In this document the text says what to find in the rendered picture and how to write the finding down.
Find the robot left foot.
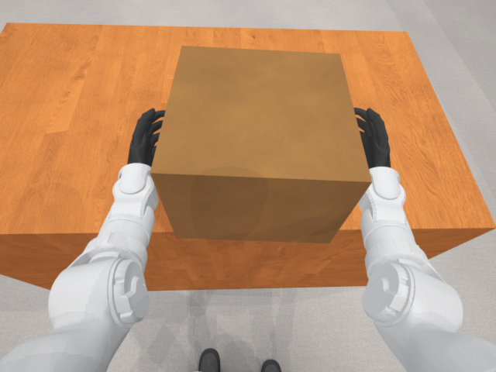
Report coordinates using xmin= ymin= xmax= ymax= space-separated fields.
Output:
xmin=198 ymin=348 xmax=220 ymax=372

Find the pedestal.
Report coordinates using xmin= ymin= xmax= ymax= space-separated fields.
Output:
xmin=0 ymin=22 xmax=496 ymax=291

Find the carton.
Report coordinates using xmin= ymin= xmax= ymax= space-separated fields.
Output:
xmin=150 ymin=46 xmax=372 ymax=243

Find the robot right upper arm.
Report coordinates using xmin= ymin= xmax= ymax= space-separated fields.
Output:
xmin=361 ymin=262 xmax=496 ymax=372

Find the left robot forearm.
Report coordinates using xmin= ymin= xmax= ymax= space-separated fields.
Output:
xmin=48 ymin=163 xmax=158 ymax=327

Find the robot right hand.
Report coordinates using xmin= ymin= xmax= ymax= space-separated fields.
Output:
xmin=354 ymin=108 xmax=391 ymax=169

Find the robot left hand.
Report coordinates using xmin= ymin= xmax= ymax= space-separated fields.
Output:
xmin=127 ymin=108 xmax=166 ymax=167

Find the robot left upper arm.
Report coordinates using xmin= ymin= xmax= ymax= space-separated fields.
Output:
xmin=0 ymin=257 xmax=150 ymax=372

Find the right robot forearm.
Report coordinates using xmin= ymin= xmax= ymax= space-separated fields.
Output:
xmin=358 ymin=167 xmax=463 ymax=325

